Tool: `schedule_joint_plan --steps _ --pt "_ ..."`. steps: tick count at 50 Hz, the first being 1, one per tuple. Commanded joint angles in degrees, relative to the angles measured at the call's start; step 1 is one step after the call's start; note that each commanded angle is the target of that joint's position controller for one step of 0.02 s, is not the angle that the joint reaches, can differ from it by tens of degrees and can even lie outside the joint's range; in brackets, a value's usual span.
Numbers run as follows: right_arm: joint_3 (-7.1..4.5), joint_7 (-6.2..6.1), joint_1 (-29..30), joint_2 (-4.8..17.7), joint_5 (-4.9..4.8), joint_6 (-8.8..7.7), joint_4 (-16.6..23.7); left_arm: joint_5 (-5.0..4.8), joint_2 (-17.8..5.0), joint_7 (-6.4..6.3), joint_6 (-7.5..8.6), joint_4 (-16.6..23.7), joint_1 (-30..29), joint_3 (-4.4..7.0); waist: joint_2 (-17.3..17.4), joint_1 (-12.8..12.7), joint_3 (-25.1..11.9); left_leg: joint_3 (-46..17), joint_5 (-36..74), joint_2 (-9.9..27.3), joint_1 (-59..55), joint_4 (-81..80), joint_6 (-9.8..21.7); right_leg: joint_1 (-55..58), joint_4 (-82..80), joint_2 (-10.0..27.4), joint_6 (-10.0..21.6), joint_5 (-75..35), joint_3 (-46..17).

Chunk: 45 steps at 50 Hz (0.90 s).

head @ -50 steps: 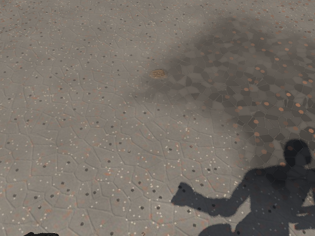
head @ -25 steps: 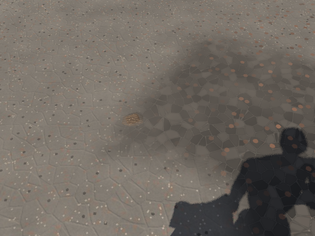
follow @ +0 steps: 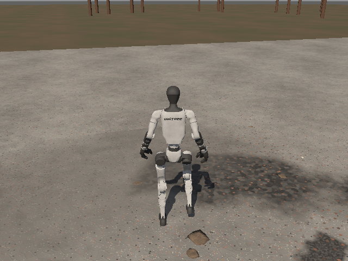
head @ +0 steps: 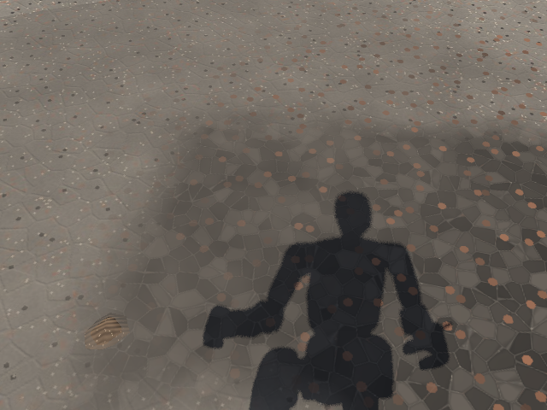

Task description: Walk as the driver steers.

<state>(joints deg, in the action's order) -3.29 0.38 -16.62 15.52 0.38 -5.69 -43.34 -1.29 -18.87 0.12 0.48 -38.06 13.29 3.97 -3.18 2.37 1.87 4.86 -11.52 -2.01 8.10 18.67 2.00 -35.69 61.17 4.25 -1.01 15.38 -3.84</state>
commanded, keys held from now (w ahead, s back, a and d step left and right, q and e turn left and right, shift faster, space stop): w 0.14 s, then w+q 0.26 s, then q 0.60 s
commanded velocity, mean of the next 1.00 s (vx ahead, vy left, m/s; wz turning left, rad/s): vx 0.31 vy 0.00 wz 0.26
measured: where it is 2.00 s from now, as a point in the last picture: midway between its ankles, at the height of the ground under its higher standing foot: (299, 406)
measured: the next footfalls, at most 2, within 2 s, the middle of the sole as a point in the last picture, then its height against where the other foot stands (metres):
right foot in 0.24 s outside the picture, level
left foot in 0.72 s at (238, 401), level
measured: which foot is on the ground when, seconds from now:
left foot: down 0.00-0.26, up 0.28-0.70, down 0.72-1.00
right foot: up 0.00-0.22, down 0.24-0.72, up 0.74-1.00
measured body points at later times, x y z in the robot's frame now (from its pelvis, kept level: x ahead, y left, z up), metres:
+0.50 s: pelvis +0.27 -0.07 +0.00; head +0.29 -0.07 +0.45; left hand +0.34 +0.21 -0.11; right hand +0.40 -0.35 -0.12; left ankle +0.32 +0.10 -0.67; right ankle +0.26 -0.16 -0.74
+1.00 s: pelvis +0.41 -0.02 -0.01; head +0.45 +0.01 +0.44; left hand +0.49 +0.29 -0.12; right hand +0.64 -0.25 -0.10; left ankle +0.47 +0.07 -0.74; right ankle +0.50 -0.18 -0.69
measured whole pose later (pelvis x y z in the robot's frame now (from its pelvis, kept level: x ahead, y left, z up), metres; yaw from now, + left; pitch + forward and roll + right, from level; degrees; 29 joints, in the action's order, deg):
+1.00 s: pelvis +0.41 -0.02 -0.01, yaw +20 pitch +3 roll -2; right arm -4.4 -0.9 -10.4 17.2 -0.1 1.1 -37.0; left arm 0.4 -17.1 -2.2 -0.4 -41.8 4.2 3.5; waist -0.6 1.7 4.0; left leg -6.1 -4.8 -5.9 23.3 26.0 4.2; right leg -30.7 52.8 0.2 -4.2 21.9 -6.4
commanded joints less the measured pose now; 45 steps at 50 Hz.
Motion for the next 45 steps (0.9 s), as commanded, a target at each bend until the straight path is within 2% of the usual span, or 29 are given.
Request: schedule_joint_plan --steps 1,5,7,9,10,11,12,13,14,15,16,17,18,19,21,24,27,30,33,35,36,37,38,39,40,41,42,43,45 --pt "-2.08 0.06 2.3 8.6 -0.13 -0.94 2.3 0.33 -0.2 0.54 1.01 4.5 -1.6 -0.42 6.6 -0.8 -0.1 -9.7 14.3 15.8 -2.8 -10.0 9.9 -4.3 -7.4 2.0 -0.3 -6.8 -1.8" --pt "-2.24 0.17 0.0 10.5 -1.26 -0.21 -0.1 0.41 0.8 1.88 2.42 6.0 -9.2 -1.33 5.8 1.6 1.5 -4.2 16.1 14.7 -3.2 -10.3 8.6 0.7 -21.4 0.2 1.0 -15.2 2.3" --pt "-2.47 0.2 -2.4 11.6 -1.91 0.34 -1.8 0.19 0.3 2.36 2.67 7.3 -12.4 -1.36 6.1 2.2 2.3 -4.4 17.0 16.3 -6.3 -9.7 8.3 1.1 -25.1 -0.4 2.0 -14.0 3.0" --pt "-2.52 0.23 -4.0 12.3 -2.63 1.19 -3.4 0.41 -0.7 2.57 2.92 8.3 -13.9 -1.02 6.9 1.3 2.5 -6.0 22.2 17.8 -9.5 -7.1 7.8 2.5 -28.2 -1.3 3.6 -9.3 3.9" --pt "-2.56 0.14 -3.9 12.9 -2.78 1.6 -3.8 0.55 -1.8 2.55 3.09 8.1 -12.2 -0.51 7.7 -0.3 1.4 -6.1 28.6 17.8 -10.3 -4.3 7.2 6.1 -29.9 -2.4 4.5 -7.4 4.6" --pt "-2.5 -0.01 -3.0 13.4 -2.95 1.94 -4.0 0.78 -3.4 2.34 3.23 6.7 -7.0 0.44 7.9 -4.0 -1.8 -4.9 36.6 16.5 -9.3 1.9 6.1 14.7 -32.7 -4.1 5.7 -8.6 6.0" --pt "-1.91 -0.16 -3.1 12.3 -2.71 1.99 -4.2 0.99 -6.4 1.77 3.18 4.0 1.7 2.02 7.3 -8.4 -7.2 -3.1 38.4 13.8 -4.6 11.9 4.3 28.5 -33.5 -4.7 7.2 -11.4 6.2" --pt "-0.32 -0.15 -3.1 8.8 -0.95 1.54 -2.5 1.72 -11.2 0.71 2.72 2.2 12.1 3.49 1.3 -12.2 -16.2 -1.5 20.1 10.5 8.5 29.8 1.7 47.1 -30.6 6.8 10.7 -14.9 -5.7" --pt "1.64 0.24 -10.1 2.2 -0.94 0.67 -1.6 2.22 -14.5 0.46 2.48 2.3 12.4 3.6 -12.3 -7.6 -24.6 -5.0 -21.5 0.9 27.0 48.2 -1.4 60.2 -37.3 20.5 18.7 -4.1 -31.7" --pt "-0.17 0.36 -6.1 9.2 -2.55 0.17 -2.8 2.05 -8.9 0.53 2.69 2.6 12.1 2.36 -5.4 -10.6 -22.5 -12.4 -22.2 2.8 31.5 54.3 -1.2 56.1 -41.0 19.4 17.5 1.4 -33.1" --pt "-0.92 0.44 -1.8 10.6 -3.57 0.05 -0.9 1.55 -6.8 0.57 3.0 1.9 8.9 1.54 -5.0 -9.5 -13.2 -11.1 -17.4 5.2 35.3 54.7 -0.8 49.4 -42.3 17.4 15.3 -0.4 -23.6" --pt "-0.81 0.12 0.2 9.7 -3.02 0.16 -0.7 1.34 -5.0 0.75 3.35 1.6 5.5 1.0 -2.5 -7.6 -8.8 -9.9 -12.5 7.5 34.1 52.3 -1.0 42.5 -44.1 14.7 13.9 -3.9 -17.4" --pt "-1.04 -0.08 0.7 9.1 -2.18 0.59 -0.7 1.52 -3.3 0.98 3.75 1.4 2.5 0.64 -2.6 -5.7 -5.7 -9.8 -8.9 8.9 32.1 49.9 -1.4 36.8 -46.2 12.8 13.2 -6.9 -12.8" --pt "-1.14 -0.13 -1.2 8.2 -2.18 1.45 -1.5 1.9 -2.0 1.09 4.33 1.2 0.6 0.39 -3.4 -3.7 -4.6 -10.4 -6.1 10.0 28.4 49.0 -1.7 32.6 -48.5 11.4 12.7 -9.2 -8.9" --pt "-0.88 -0.4 -2.7 5.5 -2.32 3.02 -2.1 2.15 -1.4 1.14 5.59 0.2 -1.4 0.59 -2.0 -1.8 -2.7 -10.3 -4.1 9.8 25.5 47.8 -2.7 27.9 -51.4 11.3 13.2 -17.7 -3.9" --pt "-0.92 -0.75 -0.2 4.5 -1.42 4.09 -0.3 2.51 -2.9 0.2 5.96 -1.3 -3.7 1.24 -1.2 -0.3 0.2 -9.6 0.7 8.9 26.7 40.6 -4.5 25.5 -51.1 10.4 12.4 -35.0 5.4" --pt "-0.17 0.65 4.8 2.7 -0.88 3.83 1.7 2.22 -4.5 -1.13 4.94 -2.1 -3.8 1.69 -1.0 -2.0 0.1 -5.9 11.7 7.7 22.7 27.1 -4.2 25.2 -50.2 7.9 11.0 -36.2 12.4" --pt "-0.43 2.18 8.1 3.5 -0.82 4.05 4.3 1.31 -6.3 -1.84 3.71 -3.5 -1.8 2.3 -0.6 -3.3 -1.3 -4.8 13.5 6.8 21.6 20.5 -3.0 30.3 -47.4 10.1 10.6 -37.2 13.1" --pt "-1.62 3.08 7.9 6.1 -0.48 4.68 6.0 -0.35 -7.5 -2.26 2.32 -3.8 -3.0 2.98 -1.3 -2.0 -2.1 -3.4 6.5 5.4 20.6 18.1 -0.3 34.2 -40.9 12.1 9.1 -40.1 13.0" --pt "-3.19 3.02 1.2 8.5 -0.37 4.67 5.0 -1.1 -7.3 -2.63 1.37 -3.4 -4.4 3.11 0.0 1.8 -5.5 -0.9 6.7 1.6 11.5 12.8 2.4 33.3 -27.9 9.7 6.6 -43.7 14.7" --pt "-4.65 1.98 -3.4 12.1 -0.16 4.48 4.1 -0.4 -6.0 -2.49 1.28 -3.7 -1.7 2.62 5.4 3.4 -8.6 -3.6 21.3 1.0 2.3 8.1 4.6 29.2 -15.9 5.2 3.2 -35.5 15.8" --pt "-5.73 0.48 -3.3 18.0 -0.14 4.67 5.1 3.2 -1.0 -2.04 1.42 -2.0 2.1 0.97 20.2 -0.6 -11.9 -22.6 51.6 14.3 -11.6 11.2 11.5 11.6 3.3 -2.4 -1.5 8.2 15.6" --pt "-5.06 0.79 -1.6 18.2 0.97 4.24 7.9 2.84 -1.6 -1.24 1.65 -1.7 5.1 0.33 19.2 -1.6 -23.2 -44.3 44.6 24.1 -20.2 6.8 23.5 1.7 18.0 -9.8 -3.4 27.4 3.1" --pt "-4.36 1.4 0.8 14.6 0.26 4.04 9.2 1.0 -5.5 -0.75 1.55 -2.1 1.5 1.19 9.8 0.9 -22.6 -39.7 34.2 21.7 -17.6 3.8 21.5 -0.8 19.3 -6.5 -2.2 22.8 -2.6" --pt "-3.75 1.31 3.5 12.3 -0.68 3.88 9.3 0.44 -5.3 -0.95 1.34 -1.0 -2.3 1.14 7.2 0.0 -16.5 -34.2 25.4 18.8 -12.1 2.8 18.2 -2.5 16.4 -4.8 -1.3 17.9 -2.1" --pt "-3.26 0.96 5.7 10.4 -1.51 4.15 9.2 1.18 -4.7 -1.69 0.91 -1.5 -3.6 1.17 3.7 -1.2 -11.7 -30.5 19.3 16.2 -6.0 1.7 15.1 -2.4 11.8 -2.9 -1.4 14.3 -1.9" --pt "-2.87 0.4 7.4 9.3 -1.52 4.55 9.4 1.73 -5.4 -2.3 0.32 -1.4 -4.2 1.47 4.9 -2.3 -9.6 -28.3 16.2 14.5 -0.5 0.7 13.6 0.2 7.5 -1.9 -1.4 11.9 -2.2" --pt "-2.84 0.03 8.1 9.4 -0.76 4.96 9.9 1.72 -5.3 -2.32 -0.19 -1.4 -3.9 1.56 6.9 -3.3 -8.9 -27.2 14.8 12.7 3.4 -0.4 12.6 3.7 5.0 -2.4 -1.4 10.1 -1.7" --pt "-3.26 -0.61 8.3 10.2 -0.03 5.33 10.4 1.75 -3.5 -2.44 -0.46 -1.9 -2.8 1.17 8.6 -3.7 -9.4 -25.6 16.5 11.2 5.6 -0.7 12.2 6.4 -0.8 -3.8 -2.3 8.7 -0.9"
Over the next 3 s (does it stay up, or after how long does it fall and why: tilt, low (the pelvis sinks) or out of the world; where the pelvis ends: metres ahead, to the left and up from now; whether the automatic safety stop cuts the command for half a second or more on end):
stays up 1.09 -0.05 0.00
